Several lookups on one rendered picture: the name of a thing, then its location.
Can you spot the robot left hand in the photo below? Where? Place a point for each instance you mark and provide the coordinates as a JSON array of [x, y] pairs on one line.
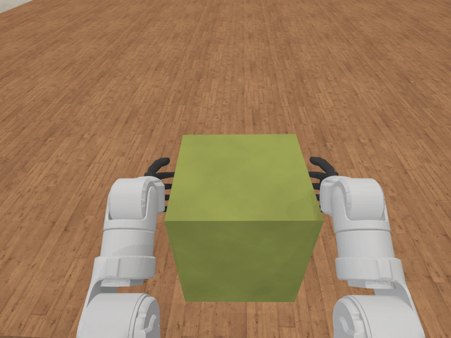
[[155, 167]]

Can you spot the carton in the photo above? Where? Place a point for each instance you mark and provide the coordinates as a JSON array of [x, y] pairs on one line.
[[242, 217]]

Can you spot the right robot forearm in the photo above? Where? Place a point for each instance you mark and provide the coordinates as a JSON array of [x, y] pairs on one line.
[[366, 257]]

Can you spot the left robot forearm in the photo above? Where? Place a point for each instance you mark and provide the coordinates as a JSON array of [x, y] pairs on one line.
[[126, 256]]

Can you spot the robot left upper arm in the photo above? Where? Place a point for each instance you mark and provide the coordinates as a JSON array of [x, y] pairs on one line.
[[121, 315]]

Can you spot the robot right upper arm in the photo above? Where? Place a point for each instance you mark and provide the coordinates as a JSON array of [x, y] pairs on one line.
[[371, 316]]

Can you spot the robot right hand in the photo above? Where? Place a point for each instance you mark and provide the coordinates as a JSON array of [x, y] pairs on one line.
[[325, 166]]

